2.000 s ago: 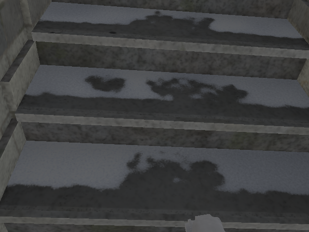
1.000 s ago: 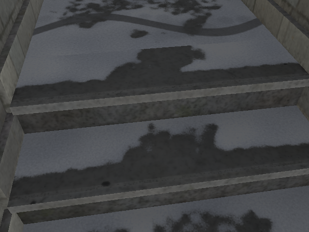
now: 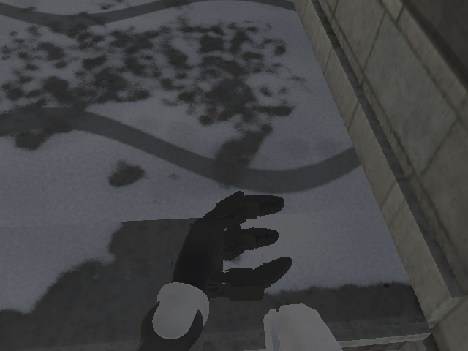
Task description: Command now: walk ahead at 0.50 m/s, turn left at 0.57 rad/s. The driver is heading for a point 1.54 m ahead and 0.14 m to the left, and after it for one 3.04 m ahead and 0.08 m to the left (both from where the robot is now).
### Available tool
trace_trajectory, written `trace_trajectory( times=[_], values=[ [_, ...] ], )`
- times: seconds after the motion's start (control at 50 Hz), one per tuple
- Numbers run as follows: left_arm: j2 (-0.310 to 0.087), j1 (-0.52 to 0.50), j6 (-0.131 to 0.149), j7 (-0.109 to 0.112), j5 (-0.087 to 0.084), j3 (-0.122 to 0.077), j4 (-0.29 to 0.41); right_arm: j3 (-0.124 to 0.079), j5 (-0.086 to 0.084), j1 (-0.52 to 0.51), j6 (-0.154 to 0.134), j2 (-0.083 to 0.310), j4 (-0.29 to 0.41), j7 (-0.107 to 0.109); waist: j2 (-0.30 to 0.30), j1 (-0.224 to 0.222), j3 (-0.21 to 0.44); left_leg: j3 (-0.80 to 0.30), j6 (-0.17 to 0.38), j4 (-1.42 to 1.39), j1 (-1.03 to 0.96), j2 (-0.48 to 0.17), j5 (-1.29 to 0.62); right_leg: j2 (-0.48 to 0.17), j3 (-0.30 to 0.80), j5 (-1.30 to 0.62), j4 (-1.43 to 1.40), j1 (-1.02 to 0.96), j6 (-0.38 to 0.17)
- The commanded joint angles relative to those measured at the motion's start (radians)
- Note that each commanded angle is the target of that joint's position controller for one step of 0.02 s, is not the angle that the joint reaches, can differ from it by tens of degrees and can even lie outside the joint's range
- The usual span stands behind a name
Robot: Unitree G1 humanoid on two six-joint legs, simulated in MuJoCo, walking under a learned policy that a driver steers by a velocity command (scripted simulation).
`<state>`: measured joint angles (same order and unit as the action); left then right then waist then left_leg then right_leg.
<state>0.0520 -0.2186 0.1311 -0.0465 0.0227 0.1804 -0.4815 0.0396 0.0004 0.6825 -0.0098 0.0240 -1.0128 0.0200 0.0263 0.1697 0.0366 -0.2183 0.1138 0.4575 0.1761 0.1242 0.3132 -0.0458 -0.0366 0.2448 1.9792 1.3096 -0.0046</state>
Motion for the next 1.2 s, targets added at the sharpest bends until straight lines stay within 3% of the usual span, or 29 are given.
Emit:
trace_trajectory(
  times=[0.02,0.04,0.08,0.1,0.12,0.14,0.18,0.22,0.38,0.44,0.5,0.54,0.58,0.62,0.66,0.68,0.7,0.72,0.76,0.82,0.88,0.94,0.98,1.0,1.02,1.06,1.1,1.16,1.2],
  values=[
    [-0.055,-0.375,0.039,0.03,0.016,-0.044,0.237,-0.024,0.0,0.0,-0.01,0.114,0.061,0.037,-0.153,-0.102,0.013,-0.184,0.16,-0.47,0.432,-0.193,-0.691,0.054,-0.245,0.024,-0.604,-0.701,-0.04],
    [-0.114,-0.243,0.034,0.057,0.01,-0.095,0.212,-0.038,0.043,0.026,-0.028,0.171,0.053,0.029,-0.301,-0.159,0.188,-0.134,0.158,-0.347,0.369,-0.182,-1.261,0.129,-0.258,0.017,-0.564,-0.977,-0.056],
    [-0.35,0.287,-0.015,0.096,-0.029,-0.222,0.067,-0.104,0.016,-0.227,-0.04,0.376,0.146,0.047,-0.392,-0.435,0.346,-0.123,0.092,0.114,0.031,-0.214,-1.901,0.071,0.042,0.377,-0.832,-1.071,-0.098],
    [-0.49,0.556,-0.023,0.094,-0.024,-0.269,-0.009,-0.126,0.004,-0.394,-0.056,0.402,0.213,0.041,-0.212,-0.531,0.445,-0.099,0.066,0.394,0.076,-0.183,-1.797,-0.028,0.273,0.401,-1.071,-1.284,-0.145],
    [-0.58,0.722,-0.034,0.084,0.0,-0.277,-0.14,-0.102,0.041,-0.521,-0.087,0.254,0.294,0.004,0.303,-0.452,0.448,-0.005,0.041,0.719,0.275,-0.041,-0.632,-0.174,0.494,-0.09,-1.256,-1.454,-0.196],
    [-0.428,0.636,-0.072,0.101,0.059,-0.253,-0.181,-0.095,0.012,-0.388,-0.113,0.168,0.287,-0.034,0.515,-0.34,0.455,-0.155,-0.003,1.301,0.618,0.119,-0.139,-0.388,1.133,-0.053,-1.651,-1.418,-0.38],
    [-0.164,0.469,-0.082,0.081,-0.028,-0.193,-0.247,-0.052,-0.001,-0.407,-0.074,0.055,0.359,-0.053,0.142,-0.207,0.015,0.034,-0.029,1.684,0.825,0.015,-0.008,-0.356,0.839,0.189,-1.6,-1.057,-0.306],
    [-0.098,0.426,-0.066,0.061,-0.002,-0.186,-0.37,-0.036,-0.018,-0.362,-0.034,0.055,0.347,-0.048,-0.081,-0.084,-0.094,0.054,-0.004,1.598,0.794,-0.077,-0.147,-0.228,0.398,0.225,-1.482,-0.845,-0.148],
    [-0.332,0.543,-0.049,0.041,0.03,-0.219,-0.41,-0.006,-0.051,-0.495,0.007,0.087,0.464,-0.018,-0.022,-0.116,-0.093,0.099,-0.093,1.486,0.961,-0.152,-0.308,-0.264,0.113,0.148,-1.685,-0.873,-0.184],
    [-0.33,0.653,-0.051,0.07,-0.006,-0.221,-0.414,-0.007,-0.033,-0.589,0.006,0.105,0.504,-0.004,0.032,-0.172,-0.085,0.098,-0.101,1.338,1.069,-0.224,-0.304,-0.276,0.101,0.139,-1.7,-1.108,-0.162],
    [-0.333,0.707,-0.063,0.098,0.003,-0.22,-0.418,0.003,-0.017,-0.737,0.007,0.119,0.551,-0.019,0.101,-0.238,-0.061,0.213,-0.115,1.081,0.962,-0.305,-0.289,-0.296,0.056,0.073,-1.774,-1.225,-0.143],
    [-0.383,0.754,-0.095,0.108,-0.027,-0.243,-0.417,0.024,-0.046,-0.846,0.006,0.084,0.587,-0.032,0.115,-0.296,-0.108,0.324,-0.114,0.748,0.738,-0.306,-0.119,-0.313,0.035,0.026,-1.93,-1.174,-0.174],
    [-0.35,0.814,-0.133,0.102,-0.028,-0.228,-0.427,0.011,-0.012,-0.908,-0.049,0.114,0.594,-0.064,0.039,-0.326,-0.129,0.411,-0.102,0.462,0.616,-0.214,-0.052,-0.195,-0.019,-0.534,-1.785,-1.335,-0.145],
    [-0.423,0.829,-0.138,0.102,0.011,-0.23,-0.447,-0.055,-0.02,-0.67,-0.09,0.222,0.553,-0.08,0.124,-0.197,0.056,0.366,-0.089,0.07,0.213,-0.118,-0.154,-0.185,0.023,-1.238,-1.467,-1.462,-0.111],
    [-0.414,0.653,-0.082,0.093,-0.026,-0.236,-0.354,-0.109,-0.01,-0.367,-0.044,0.287,0.392,-0.054,0.165,-0.048,0.121,0.194,-0.102,-0.251,-0.341,-0.257,-0.62,-0.118,0.077,-0.693,-1.108,-1.066,-0.06],
    [-0.21,0.62,-0.02,0.058,0.021,-0.206,-0.305,-0.121,0.051,-0.242,-0.007,0.404,0.317,-0.017,-0.272,-0.08,0.201,0.091,-0.099,0.217,-0.821,-0.458,-1.725,0.004,0.084,0.341,-0.575,-0.459,-0.026],
    [-0.227,0.651,0.034,0.043,-0.046,-0.218,-0.357,-0.13,0.076,0.015,0.006,0.408,0.288,-0.011,-0.263,0.07,0.47,-0.068,0.117,0.195,-0.899,-0.706,-1.91,0.092,0.331,0.387,-0.162,-0.277,-0.031],
    [-0.268,0.538,0.035,0.041,-0.091,-0.24,-0.319,-0.14,0.081,0.054,0.01,0.417,0.223,-0.03,-0.194,0.08,0.441,-0.111,0.181,0.062,-0.864,-0.685,-1.357,0.07,0.301,0.359,0.099,-0.103,-0.02],
    [-0.141,0.208,-0.036,0.041,-0.128,-0.184,-0.142,-0.087,0.047,-0.174,0.012,0.219,0.177,-0.028,-0.283,-0.015,0.088,0.021,0.074,-0.096,-0.654,-0.596,-0.687,0.024,0.153,0.374,0.308,0.241,-0.03],
    [-0.031,0.309,-0.116,0.012,-0.065,-0.113,-0.034,-0.052,0.031,-0.376,-0.012,0.127,0.107,-0.017,-0.227,-0.27,-0.14,0.263,-0.044,-0.261,-0.107,-0.507,-0.389,-0.03,0.175,0.233,0.311,0.141,-0.1],
    [-0.224,0.445,-0.119,0.021,-0.006,-0.147,-0.025,-0.059,0.054,-0.714,-0.032,0.276,0.167,-0.003,-0.191,-0.46,-0.121,0.622,-0.047,-0.483,0.492,-0.328,-0.713,0.004,-0.047,0.076,-0.315,-0.623,-0.073],
    [-0.35,0.619,-0.104,0.05,0.023,-0.222,-0.1,-0.143,0.018,-0.55,-0.061,0.593,0.163,0.015,-0.264,-0.505,0.148,0.521,0.034,-0.253,0.095,-0.41,-1.823,0.147,-0.177,0.288,-0.488,-0.971,-0.077],
    [-0.495,0.682,-0.119,0.035,0.009,-0.283,-0.142,-0.141,-0.016,-0.549,-0.028,0.573,0.17,0.023,-0.224,-0.537,0.198,0.411,0.011,0.231,-0.195,-0.409,-1.747,0.168,-0.013,0.275,-0.965,-0.998,-0.15],
    [-0.574,0.657,-0.13,0.034,0.003,-0.304,-0.174,-0.114,-0.026,-0.53,-0.045,0.422,0.206,0.024,0.032,-0.443,0.088,0.344,-0.028,0.695,0.093,-0.297,-0.875,0.091,0.403,0.223,-1.197,-1.071,-0.249],
    [-0.632,0.47,-0.128,0.047,-0.007,-0.284,-0.138,-0.089,0.027,-0.432,-0.092,0.311,0.274,-0.018,0.482,-0.238,0.136,0.173,-0.056,1.288,0.372,-0.002,-0.064,-0.089,1.094,0.283,-1.646,-1.032,-0.406],
    [-0.39,0.504,-0.094,0.003,-0.02,-0.213,-0.168,-0.087,0.01,-0.469,-0.122,0.271,0.367,-0.057,0.237,-0.199,0.058,0.078,0.005,1.629,0.559,-0.043,-0.028,-0.103,0.938,0.378,-1.665,-0.903,-0.284],
    [-0.319,0.549,-0.076,-0.038,-0.039,-0.2,-0.266,-0.027,0.047,-0.528,-0.104,0.146,0.436,-0.026,0.04,-0.132,-0.066,0.131,0.029,1.603,0.706,-0.091,-0.02,-0.019,0.546,0.155,-1.498,-0.809,-0.186],
    [-0.345,0.427,-0.043,-0.028,-0.054,-0.217,-0.231,-0.036,0.031,-0.478,-0.075,0.244,0.45,0.0,-0.024,-0.054,-0.083,0.157,-0.017,1.182,0.666,-0.17,-0.011,0.056,0.382,0.054,-1.558,-0.754,-0.184],
    [-0.341,0.459,-0.027,-0.004,-0.05,-0.208,-0.235,-0.029,0.04,-0.629,-0.093,0.253,0.512,0.007,-0.039,-0.102,-0.059,0.211,-0.044,0.904,0.601,-0.196,-0.118,0.075,0.383,-0.036,-1.67,-0.778,-0.217]
  ],
)
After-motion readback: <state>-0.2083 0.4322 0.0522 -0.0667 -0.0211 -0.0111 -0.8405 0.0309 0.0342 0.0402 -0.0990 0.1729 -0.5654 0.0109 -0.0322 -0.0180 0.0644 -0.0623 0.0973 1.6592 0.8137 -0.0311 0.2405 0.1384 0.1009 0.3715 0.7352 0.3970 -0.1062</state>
